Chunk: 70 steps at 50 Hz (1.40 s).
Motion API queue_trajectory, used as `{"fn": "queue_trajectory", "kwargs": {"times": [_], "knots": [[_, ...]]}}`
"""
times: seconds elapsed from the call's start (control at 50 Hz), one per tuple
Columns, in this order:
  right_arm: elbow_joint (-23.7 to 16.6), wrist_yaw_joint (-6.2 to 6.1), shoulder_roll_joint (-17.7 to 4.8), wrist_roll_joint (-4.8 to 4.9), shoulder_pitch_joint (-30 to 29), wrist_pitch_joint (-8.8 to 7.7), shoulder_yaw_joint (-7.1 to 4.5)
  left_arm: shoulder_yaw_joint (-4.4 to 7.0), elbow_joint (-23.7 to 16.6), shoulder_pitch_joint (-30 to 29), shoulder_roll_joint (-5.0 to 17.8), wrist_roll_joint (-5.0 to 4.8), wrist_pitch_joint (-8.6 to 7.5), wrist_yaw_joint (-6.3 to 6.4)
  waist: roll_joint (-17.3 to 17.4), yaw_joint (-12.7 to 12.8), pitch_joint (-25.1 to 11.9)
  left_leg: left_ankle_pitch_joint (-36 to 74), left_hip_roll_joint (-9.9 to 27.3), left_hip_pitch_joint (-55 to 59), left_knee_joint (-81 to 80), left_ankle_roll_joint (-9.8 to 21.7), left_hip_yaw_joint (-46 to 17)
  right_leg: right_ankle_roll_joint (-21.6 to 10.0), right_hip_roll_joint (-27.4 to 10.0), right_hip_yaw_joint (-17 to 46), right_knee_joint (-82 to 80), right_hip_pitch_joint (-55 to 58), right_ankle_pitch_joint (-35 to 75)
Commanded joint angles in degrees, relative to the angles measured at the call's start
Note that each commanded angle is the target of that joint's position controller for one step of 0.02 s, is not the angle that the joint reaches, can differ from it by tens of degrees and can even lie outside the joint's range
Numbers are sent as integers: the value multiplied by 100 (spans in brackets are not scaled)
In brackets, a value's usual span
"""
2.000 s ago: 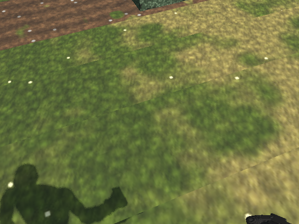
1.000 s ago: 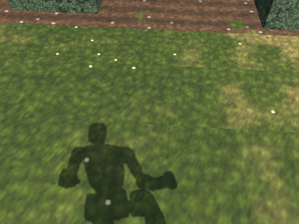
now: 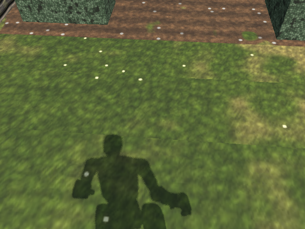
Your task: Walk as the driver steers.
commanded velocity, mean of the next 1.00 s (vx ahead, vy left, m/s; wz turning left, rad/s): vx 0.41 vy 0.00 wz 0.00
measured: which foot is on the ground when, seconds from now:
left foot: up 0.00-0.24, down 0.26-0.88, up 0.90-1.00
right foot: down 0.00-0.28, up 0.30-0.86, down 0.88-1.00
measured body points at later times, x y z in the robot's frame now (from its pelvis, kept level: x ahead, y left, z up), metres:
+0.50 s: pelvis +0.15 +0.07 +0.01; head +0.16 +0.07 +0.46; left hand +0.29 +0.32 -0.11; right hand +0.15 -0.16 -0.13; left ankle +0.08 +0.16 -0.74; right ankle +0.22 -0.07 -0.68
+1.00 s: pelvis +0.49 -0.02 -0.18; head +0.50 -0.03 +0.27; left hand +0.55 +0.23 -0.31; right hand +0.40 -0.24 -0.32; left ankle +0.31 +0.13 -0.65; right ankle +0.52 -0.11 -0.91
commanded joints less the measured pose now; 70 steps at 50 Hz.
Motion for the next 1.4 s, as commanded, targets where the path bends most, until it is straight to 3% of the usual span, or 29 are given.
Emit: {"fn": "queue_trajectory", "kwargs": {"times": [0.02, 0.08, 0.14, 0.2, 0.26, 0.3, 0.36, 0.4, 0.5, 0.54, 0.64, 0.7, 0.8, 0.84, 0.86, 0.88, 0.9, 0.92, 0.98, 1.02, 1.04, 1.08, 1.16, 1.26, 1.28, 1.3, 1.32, 1.36, 1.4], "knots": [[-496, -202, -449, -290, -518, -150, -145, 362, 69, 1112, 1095, 90, -128, 374, -947, 670, 367, -806, 105, -2343, 919, 186, 333, -1475, -2083, 2894, -2000, 1459, -2825], [-547, -325, -210, -385, -684, -345, -109, 15, -120, 916, 201, 166, -291, 623, -805, 476, 257, -1127, 410, -2481, 2998, 308, 171, -1303, -2083, 2631, -2434, 1216, -1733], [-375, -130, -36, -439, -454, -283, -98, 86, -224, 462, 599, 74, -216, 679, -507, 139, 373, -690, 269, -1160, 1494, 287, 889, -764, -1230, 1141, -2505, 446, -1066], [-254, 149, 67, -156, -356, -392, -39, 196, -71, 618, 1038, 162, 2, 481, -408, 38, 450, 1056, 98, 75, -17, 260, 1006, -909, -1181, 881, -2036, -149, -874], [-92, 122, -470, -150, 472, -635, -179, 70, 160, 774, 615, 320, -26, 308, -226, -331, 49, 1207, 252, 1354, -160, 616, 658, -947, -1092, 927, -784, -725, -793], [-75, -73, -1201, -264, 1621, -772, -317, -157, -280, 666, -178, 320, -263, 178, 1783, -704, -582, 1346, 2343, 2647, -1587, 2493, -3093, -144, 337, 417, 2245, -2537, -1496], [-102, -199, -137, -217, 931, -654, -51, 37, -10, 464, 463, 292, -326, 326, 412, -444, 323, -89, 1896, 1738, -1964, 1661, -1711, -364, -341, 688, 3737, -3172, -666], [-118, -202, 107, -276, 685, -602, 96, -31, -65, 500, 140, 374, -250, 290, 305, -55, 412, 1302, 1700, 1121, -2036, 1507, -989, -368, -567, 703, 3361, -2702, -117], [31, -61, -47, -346, 1044, -510, 72, -103, -314, -187, -256, 342, -36, 49, 398, -100, 191, 2720, 1101, 567, -2111, 1443, 181, 129, -309, 11, 1668, -1954, 948], [88, -6, 6, -622, 1189, -440, 67, -89, -189, 460, -128, 400, -105, -92, 372, 46, 211, 2968, 1296, 247, -1582, 1531, 112, 112, -404, 356, 2622, -2011, 1725], [1154, -343, 390, -398, 3239, -516, 184, -199, -759, -1149, -367, 345, -91, 164, 123, -1011, 630, 1480, 1702, 3626, -428, 1406, -666, 273, -923, 1043, 496, -5819, 3188], [971, -24, 421, -579, 2571, -383, 315, -365, -794, -1080, -656, 262, 59, 30, 273, -745, 707, 584, 921, -680, -619, 1232, 99, -43, -726, 293, 165, -1653, 5315], [1100, -230, 30, -198, 2753, -485, 267, -265, -771, -1033, -27, 488, 253, 82, -202, -813, 1087, 341, 871, 619, 370, 831, -290, -26, -979, 462, -946, -1846, 4025], [1230, -221, -94, -258, 2965, -338, 269, -169, -251, -368, 147, 377, 253, 176, -281, -665, 680, 1083, 669, 963, 1344, 618, -222, 159, -935, 330, -1327, -902, 4358], [1100, -90, -271, -214, 2745, -275, 221, 9, 159, 860, 502, 283, 149, 241, -669, -93, 85, 1658, 250, 428, 2401, 389, 213, 174, -644, -142, -1419, 994, 4661], [1263, 199, -22, -501, 2981, -153, 326, 180, 767, 2885, 753, 240, 164, 294, -874, 622, -704, 1595, 117, -983, 3906, 51, 435, -98, -923, -67, -650, 3719, 5423], [1540, 396, 1056, -479, 4462, -200, 563, 374, 877, 4411, 1106, 89, 206, 86, -1962, 513, -3249, -2262, -369, -2272, 7335, -221, 477, -2033, -2224, 1070, 1956, 7106, 8217], [1055, 557, 268, -331, 3009, -273, 423, 335, 968, 4772, 905, 411, 190, -45, -1470, 1381, -3188, -2944, -633, -3719, 9208, -270, 141, -2322, -2462, 1984, 1473, 7072, 7530], [101, 312, -250, -140, 631, -577, 133, 162, 506, 2264, 656, 378, 94, -12, 67, 601, -400, -1401, 567, -4324, 7432, 107, 387, -1868, -2491, 1896, -634, 1793, 3601], [101, 128, 375, -193, 872, -389, 282, 56, 655, 2135, 234, 460, 14, -55, -229, -221, 244, -1600, 892, -3575, 6744, 388, 95, -2068, -2697, 1960, -1105, -478, 2816], [74, 66, 961, -512, 807, -319, 492, -216, 362, 1405, -549, 445, -150, 122, 48, -397, 555, 246, 1414, -3421, 4894, 703, -382, -1697, -2327, 1749, -1907, -1224, 1836], [261, 211, 827, -501, 925, -218, 457, -143, 113, 810, -185, 248, -357, 231, -413, -504, 371, 2055, 1122, -2153, 2365, 757, 245, -1377, -1312, 670, -2077, -1807, 1246], [-152, 366, 238, -109, -112, -167, 384, 149, 137, 923, 692, 252, -409, 99, -117, -361, 132, 2963, 641, -1355, 1175, 354, 413, -1124, -1280, 429, -1568, -1411, 3640], [-180, 131, -509, -133, -799, -408, 3, 215, 487, 1760, 466, 170, -237, 47, -159, -148, -292, 3641, 218, -626, 300, 710, 818, -404, -901, 90, -207, 3, 4123], [-143, 84, -1030, -57, -632, -500, -167, 233, 413, 2103, 321, 93, -216, 19, 415, -29, -898, 5754, 483, 611, 408, 1231, 664, 4, -414, -236, 484, -249, 3665], [-82, 122, -1038, 47, -119, -465, -132, -6, 500, 2942, -388, 107, -165, -18, 1088, 69, -2373, 6665, 1951, 2727, 264, 2395, -944, 465, -77, -314, 1639, -1166, 981], [85, 111, -672, 93, 744, -393, -60, 72, 318, 2435, -96, 58, -83, -27, 1108, -385, -2742, 5373, 2462, 3151, -316, 2515, -2025, 623, 205, -145, 2649, -1694, -2141], [162, -32, -777, 107, 371, -461, -187, 192, 79, 1346, 182, 96, 10, 50, 765, -367, -1143, 2391, 2059, 1285, -1114, 1743, -1607, 568, -263, 393, 3274, -2327, -2492], [-120, -21, -78, 259, -905, -479, 35, 83, 374, 1851, -168, 195, 51, 181, 560, 341, -755, 1994, 1647, -424, -1490, 1398, -895, 763, -632, 414, 2416, -1042, -2434]]}}
Keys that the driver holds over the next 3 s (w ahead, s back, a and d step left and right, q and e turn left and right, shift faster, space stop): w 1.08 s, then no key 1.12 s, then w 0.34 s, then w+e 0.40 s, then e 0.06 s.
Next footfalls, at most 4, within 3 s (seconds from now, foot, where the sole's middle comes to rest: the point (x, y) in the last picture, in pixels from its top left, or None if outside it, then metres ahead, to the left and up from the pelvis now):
0.26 left None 0.12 0.16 -0.77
0.88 right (186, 228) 0.56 -0.12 -0.95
1.26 left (138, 178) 0.84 0.12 -0.95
1.52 right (182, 195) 0.73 -0.11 -0.95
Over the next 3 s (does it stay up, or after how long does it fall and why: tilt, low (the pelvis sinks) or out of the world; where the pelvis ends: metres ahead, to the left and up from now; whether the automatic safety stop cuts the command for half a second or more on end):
stays up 1.09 -0.06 -0.27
